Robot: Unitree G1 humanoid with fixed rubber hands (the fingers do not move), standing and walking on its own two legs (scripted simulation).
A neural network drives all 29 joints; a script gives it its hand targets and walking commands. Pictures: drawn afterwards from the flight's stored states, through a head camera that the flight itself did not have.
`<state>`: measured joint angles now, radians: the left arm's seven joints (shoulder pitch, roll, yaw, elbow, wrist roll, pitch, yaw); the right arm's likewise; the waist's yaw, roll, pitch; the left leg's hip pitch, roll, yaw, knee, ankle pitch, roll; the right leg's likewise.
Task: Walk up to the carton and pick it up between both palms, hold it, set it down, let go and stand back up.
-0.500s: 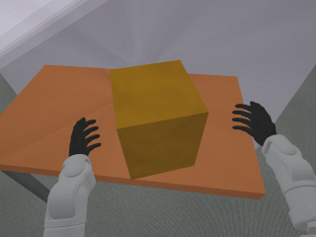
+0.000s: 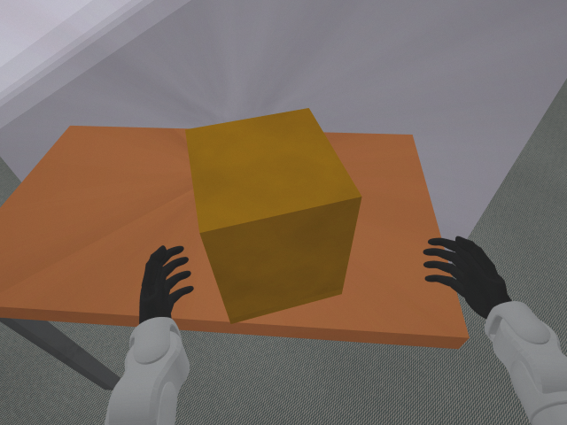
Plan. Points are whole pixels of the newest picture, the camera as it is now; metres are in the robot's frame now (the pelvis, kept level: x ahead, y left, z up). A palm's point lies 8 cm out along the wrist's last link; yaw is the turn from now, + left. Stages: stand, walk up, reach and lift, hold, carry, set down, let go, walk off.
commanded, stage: set down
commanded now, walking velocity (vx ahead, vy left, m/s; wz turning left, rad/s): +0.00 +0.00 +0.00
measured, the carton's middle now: (269, 217) +0.43 +0.07 +0.04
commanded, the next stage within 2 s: let go in 1.92 s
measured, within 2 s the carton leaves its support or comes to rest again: neither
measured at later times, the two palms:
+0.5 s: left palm (173, 337) +0.23 +0.18 +0.03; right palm (487, 343) +0.26 -0.24 +0.00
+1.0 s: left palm (153, 367) +0.20 +0.22 -0.03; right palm (477, 366) +0.23 -0.23 -0.02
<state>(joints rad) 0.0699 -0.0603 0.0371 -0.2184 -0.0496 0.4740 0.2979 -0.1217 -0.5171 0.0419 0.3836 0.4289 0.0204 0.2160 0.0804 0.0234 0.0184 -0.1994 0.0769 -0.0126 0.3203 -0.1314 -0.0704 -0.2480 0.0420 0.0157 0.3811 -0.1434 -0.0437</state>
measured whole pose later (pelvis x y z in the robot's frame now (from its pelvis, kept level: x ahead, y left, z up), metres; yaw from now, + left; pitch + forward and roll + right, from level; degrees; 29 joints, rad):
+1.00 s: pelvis +0.04 +0.02 +0.00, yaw +0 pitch -2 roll +0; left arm 0.36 0.02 0.00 0.13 0.05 0.07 0.21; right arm 0.19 -0.39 0.08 0.56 0.34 -0.29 0.23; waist 0.03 -0.03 0.00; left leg -0.12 0.07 -0.01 0.37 -0.23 -0.06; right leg -0.13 0.03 0.02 0.37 -0.21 -0.02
